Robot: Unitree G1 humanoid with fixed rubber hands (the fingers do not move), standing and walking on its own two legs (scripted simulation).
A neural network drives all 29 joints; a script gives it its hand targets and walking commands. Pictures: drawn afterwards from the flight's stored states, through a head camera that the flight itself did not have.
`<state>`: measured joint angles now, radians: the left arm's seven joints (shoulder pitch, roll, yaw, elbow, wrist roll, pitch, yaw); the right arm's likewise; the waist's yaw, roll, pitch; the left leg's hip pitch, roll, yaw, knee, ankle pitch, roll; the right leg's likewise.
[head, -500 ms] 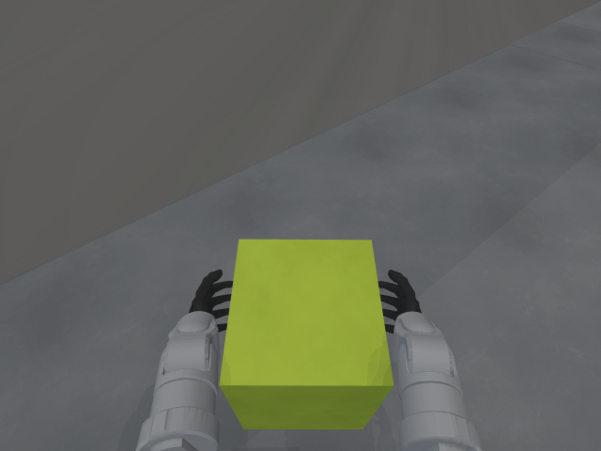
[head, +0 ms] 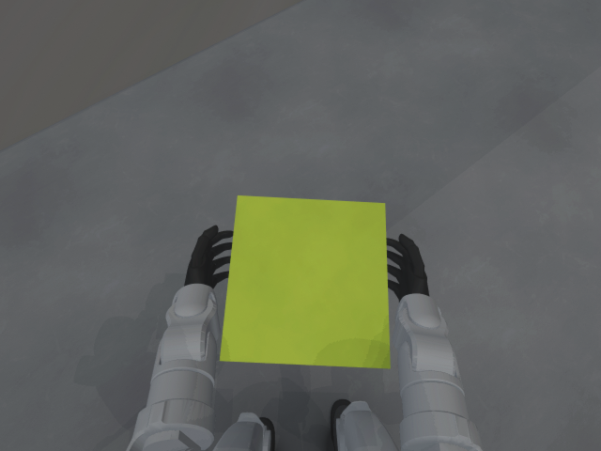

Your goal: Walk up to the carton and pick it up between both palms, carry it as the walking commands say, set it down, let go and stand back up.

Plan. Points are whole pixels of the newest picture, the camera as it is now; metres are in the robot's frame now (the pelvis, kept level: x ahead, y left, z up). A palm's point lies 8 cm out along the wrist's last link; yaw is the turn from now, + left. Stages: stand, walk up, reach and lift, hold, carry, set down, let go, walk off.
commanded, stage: set down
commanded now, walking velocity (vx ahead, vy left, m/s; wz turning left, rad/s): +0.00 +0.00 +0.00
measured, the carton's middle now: (304, 291) +0.36 -0.01 -0.13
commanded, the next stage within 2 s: none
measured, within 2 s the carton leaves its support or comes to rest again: neither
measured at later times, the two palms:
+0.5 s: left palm (216, 278) +0.39 +0.14 -0.14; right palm (392, 285) +0.38 -0.15 -0.15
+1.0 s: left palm (227, 276) +0.42 +0.14 -0.22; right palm (381, 287) +0.40 -0.15 -0.23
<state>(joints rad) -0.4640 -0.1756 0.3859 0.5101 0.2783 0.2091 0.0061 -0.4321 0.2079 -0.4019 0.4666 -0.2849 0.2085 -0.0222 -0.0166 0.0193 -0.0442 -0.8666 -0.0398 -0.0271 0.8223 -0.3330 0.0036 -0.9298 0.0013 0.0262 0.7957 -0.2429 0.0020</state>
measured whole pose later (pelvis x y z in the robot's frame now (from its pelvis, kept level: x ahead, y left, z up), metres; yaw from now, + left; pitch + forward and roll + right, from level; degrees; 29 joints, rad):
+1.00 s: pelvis -0.03 -0.01 -0.16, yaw +2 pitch +41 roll +2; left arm -0.84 -0.05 0.42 0.65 0.20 0.27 0.02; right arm -0.76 0.13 -0.43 0.54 -0.20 0.28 -0.10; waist -0.01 0.02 -0.21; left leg -1.70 -0.08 -0.03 1.53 -0.55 -0.02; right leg -1.77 0.05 0.07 1.50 -0.45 0.02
